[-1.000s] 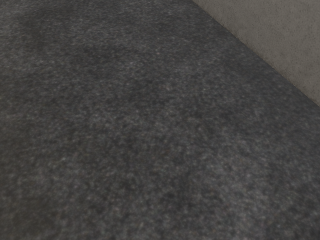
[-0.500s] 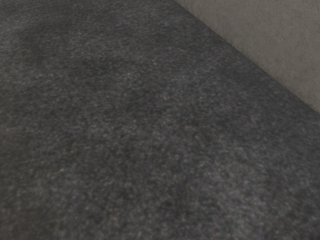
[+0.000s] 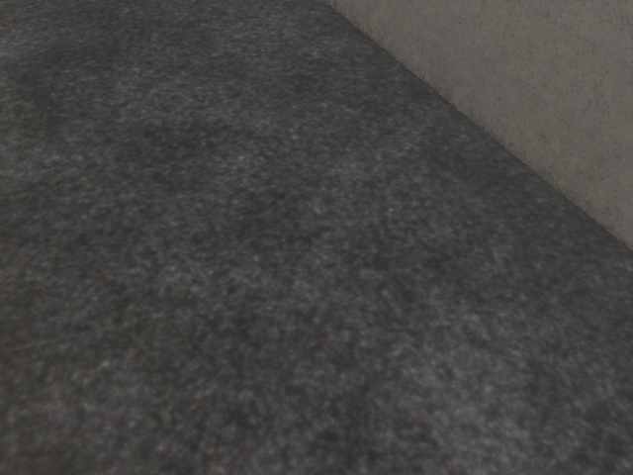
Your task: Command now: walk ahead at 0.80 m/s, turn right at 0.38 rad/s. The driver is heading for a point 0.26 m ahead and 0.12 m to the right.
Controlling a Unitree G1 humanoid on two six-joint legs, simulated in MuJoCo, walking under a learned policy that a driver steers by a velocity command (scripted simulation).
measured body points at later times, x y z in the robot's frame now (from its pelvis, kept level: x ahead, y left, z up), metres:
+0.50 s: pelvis +0.26 -0.03 -0.01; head +0.31 -0.03 +0.44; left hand +0.37 +0.20 -0.15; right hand +0.22 -0.26 -0.16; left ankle +0.17 +0.12 -0.64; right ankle +0.34 -0.08 -0.74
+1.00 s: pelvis +0.33 +0.00 +0.01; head +0.34 +0.00 +0.46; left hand +0.39 +0.22 -0.15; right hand +0.30 -0.22 -0.15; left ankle +0.36 +0.11 -0.74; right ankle +0.34 -0.08 -0.74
